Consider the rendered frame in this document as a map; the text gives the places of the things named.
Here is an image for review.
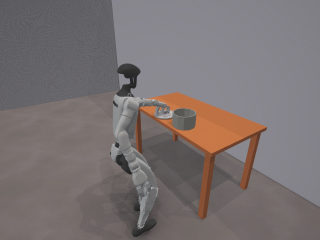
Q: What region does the robot right hand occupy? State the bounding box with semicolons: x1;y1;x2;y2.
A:
132;169;151;197

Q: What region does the robot left hand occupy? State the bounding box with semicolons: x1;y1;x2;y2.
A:
155;101;170;115

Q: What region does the right robot upper arm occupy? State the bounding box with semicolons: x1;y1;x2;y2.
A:
114;97;139;141

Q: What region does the robot right shin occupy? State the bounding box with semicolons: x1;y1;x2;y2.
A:
137;186;158;229

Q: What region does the pot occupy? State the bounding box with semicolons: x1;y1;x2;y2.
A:
172;108;197;131

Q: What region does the humanoid robot head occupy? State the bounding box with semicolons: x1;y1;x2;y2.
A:
116;63;141;97

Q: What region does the robot left forearm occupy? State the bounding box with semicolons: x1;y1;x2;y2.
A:
141;98;160;107

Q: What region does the robot right forearm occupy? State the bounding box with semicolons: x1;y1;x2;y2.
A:
118;131;141;173

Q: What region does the left robot upper arm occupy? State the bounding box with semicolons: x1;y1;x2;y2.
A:
135;97;143;108

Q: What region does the lid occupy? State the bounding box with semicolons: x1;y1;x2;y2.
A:
154;109;173;120

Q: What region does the table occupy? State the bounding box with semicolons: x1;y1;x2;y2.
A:
135;92;267;220

